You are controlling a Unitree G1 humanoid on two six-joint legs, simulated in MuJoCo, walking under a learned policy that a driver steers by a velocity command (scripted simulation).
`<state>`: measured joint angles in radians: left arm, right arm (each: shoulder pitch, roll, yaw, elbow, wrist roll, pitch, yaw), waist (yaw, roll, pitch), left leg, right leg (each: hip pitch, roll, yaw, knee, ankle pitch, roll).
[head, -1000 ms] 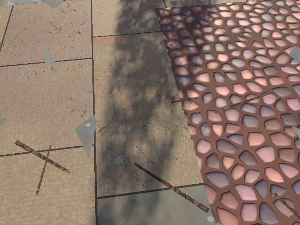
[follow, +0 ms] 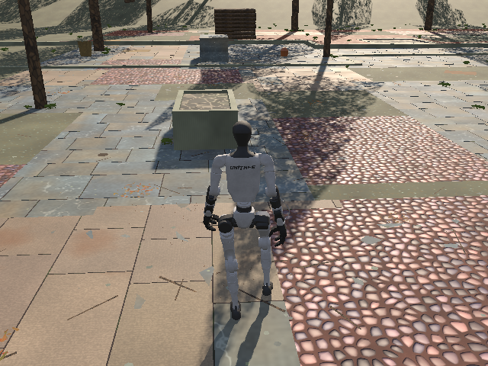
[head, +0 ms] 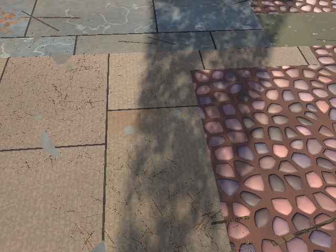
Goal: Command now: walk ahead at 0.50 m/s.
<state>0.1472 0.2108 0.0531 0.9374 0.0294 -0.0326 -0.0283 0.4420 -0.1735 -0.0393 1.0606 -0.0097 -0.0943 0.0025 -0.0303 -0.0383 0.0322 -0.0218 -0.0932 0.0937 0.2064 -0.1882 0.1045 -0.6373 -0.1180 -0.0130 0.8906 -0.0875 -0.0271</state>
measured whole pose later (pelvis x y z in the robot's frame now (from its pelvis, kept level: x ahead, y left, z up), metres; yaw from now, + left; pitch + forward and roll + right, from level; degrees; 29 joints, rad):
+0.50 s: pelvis +0.24 -0.05 +0.00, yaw -5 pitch +0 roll +1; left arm 0.32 0.20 0.05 1.01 0.01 -0.07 0.00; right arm 0.15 -0.22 -0.06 0.91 -0.03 -0.04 -0.01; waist 0.02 0.03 0.09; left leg -0.56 0.05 -0.02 1.01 -0.29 0.00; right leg -0.21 0.09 -0.03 0.35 -0.14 -0.11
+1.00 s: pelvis +0.31 -0.01 +0.00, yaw -22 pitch +0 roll -1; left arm 0.21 0.32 0.10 0.84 0.02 0.07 -0.01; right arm 0.18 -0.23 -0.03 0.80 -0.02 0.00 -0.05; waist 0.02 -0.05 0.07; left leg -0.24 0.02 0.08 0.41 -0.18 0.05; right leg -0.47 0.07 0.05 1.14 -0.44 0.03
